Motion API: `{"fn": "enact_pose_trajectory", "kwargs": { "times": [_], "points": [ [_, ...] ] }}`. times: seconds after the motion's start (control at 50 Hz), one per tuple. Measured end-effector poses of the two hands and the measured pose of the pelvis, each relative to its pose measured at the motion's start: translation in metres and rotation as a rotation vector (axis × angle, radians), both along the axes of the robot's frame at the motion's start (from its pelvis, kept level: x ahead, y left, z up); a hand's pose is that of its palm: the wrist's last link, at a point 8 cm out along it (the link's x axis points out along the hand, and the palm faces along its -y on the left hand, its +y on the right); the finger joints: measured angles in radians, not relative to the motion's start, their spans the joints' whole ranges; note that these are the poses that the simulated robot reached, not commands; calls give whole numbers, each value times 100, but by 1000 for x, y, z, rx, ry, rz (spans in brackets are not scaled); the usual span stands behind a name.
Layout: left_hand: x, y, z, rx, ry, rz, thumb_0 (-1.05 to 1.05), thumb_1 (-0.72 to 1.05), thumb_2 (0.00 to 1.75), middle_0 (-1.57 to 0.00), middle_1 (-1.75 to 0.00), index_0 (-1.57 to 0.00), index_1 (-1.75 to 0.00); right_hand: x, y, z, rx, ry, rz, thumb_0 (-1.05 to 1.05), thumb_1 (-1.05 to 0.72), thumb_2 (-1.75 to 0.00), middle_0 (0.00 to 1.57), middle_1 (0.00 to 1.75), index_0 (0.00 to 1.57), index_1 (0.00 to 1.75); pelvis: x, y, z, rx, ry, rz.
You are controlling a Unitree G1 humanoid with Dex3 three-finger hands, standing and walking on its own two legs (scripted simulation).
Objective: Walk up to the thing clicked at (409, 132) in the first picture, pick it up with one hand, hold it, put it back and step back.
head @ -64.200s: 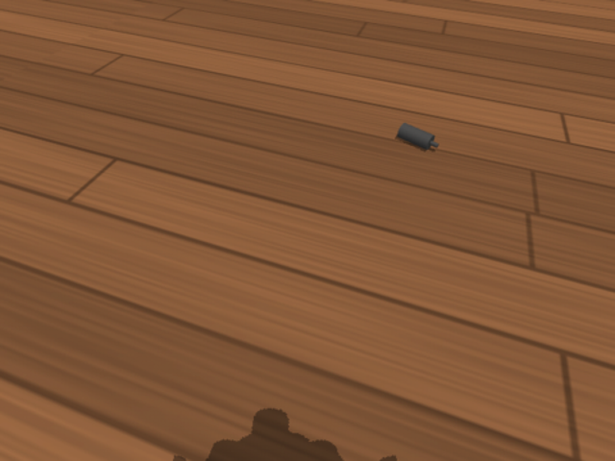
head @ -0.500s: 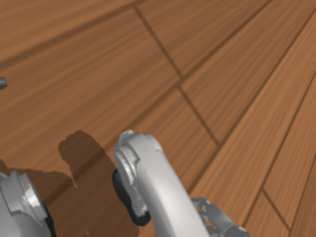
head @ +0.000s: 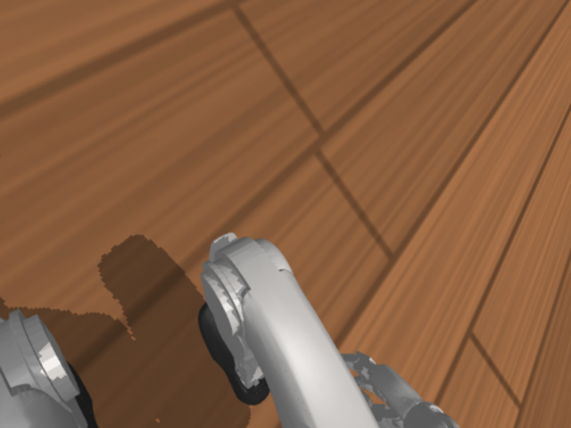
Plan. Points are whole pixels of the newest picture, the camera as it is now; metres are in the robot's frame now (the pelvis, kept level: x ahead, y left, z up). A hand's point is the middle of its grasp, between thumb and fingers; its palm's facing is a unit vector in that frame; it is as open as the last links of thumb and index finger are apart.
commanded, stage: open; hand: left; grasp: from above
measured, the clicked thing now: out of the picture +0.47 +0.32 -0.27
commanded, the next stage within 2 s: withdraw in 0.28 s
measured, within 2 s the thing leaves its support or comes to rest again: neither
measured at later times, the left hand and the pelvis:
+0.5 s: hand out of the picture +0.47 +0.34 -0.23, palm faces -0.45 -0.12 -0.88, open 13.7 cm; pelvis +0.00 +0.00 +0.00, yaw +0 degrees
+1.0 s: hand out of the picture +0.48 +0.37 -0.04, palm faces -0.45 -0.11 -0.89, open 14.2 cm; pelvis +0.00 +0.00 +0.06, yaw +5 degrees
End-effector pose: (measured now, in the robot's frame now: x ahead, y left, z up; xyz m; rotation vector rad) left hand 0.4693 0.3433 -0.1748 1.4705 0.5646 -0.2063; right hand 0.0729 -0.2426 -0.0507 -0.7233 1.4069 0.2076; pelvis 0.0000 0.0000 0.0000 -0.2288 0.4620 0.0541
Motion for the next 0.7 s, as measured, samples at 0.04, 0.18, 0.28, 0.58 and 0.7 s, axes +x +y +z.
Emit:
{"fn": "enact_pose_trajectory", "kwargs": {
  "times": [0.04, 0.18, 0.28, 0.58, 0.7],
  "points": [
    [1, 0, 0, -1, -7, 0, 0, -27, 77, -24, -102, -28, -96, -1, 0, 0, -3, 2, 0, 0, -91, -90, 20, 30, 21, 30, 0, 0, 0, 0, -2, 0],
    [3, 0, 0, 2, -10, 2, 0, -35, 84, -15, -107, -19, -102, -2, 1, 3, -12, 8, 2, 0, -91, -90, 20, 30, 21, 30, 1, 1, 0, -6, -1, -3],
    [3, 1, 0, 6, -6, 3, 0, -39, 87, -11, -110, -16, -105, -1, 2, 4, -7, 11, 4, 0, -91, -90, 20, 30, 21, 30, 2, 1, 2, -8, 3, -2],
    [12, 4, 16, 4, -82, 11, 0, -47, 94, -9, -105, -11, -102, 6, 3, 3, 11, -5, 14, 0, -91, -90, 20, 30, 21, 30, 2, 0, 2, -5, 7, 0],
    [23, 13, 63, 57, -215, 80, 0, -49, 96, -9, -102, -10, -100, 13, 2, 0, 55, -36, -24, 0, -90, -90, 20, 30, 21, 30, 5, -2, 6, 2, 43, 4]
  ]
}}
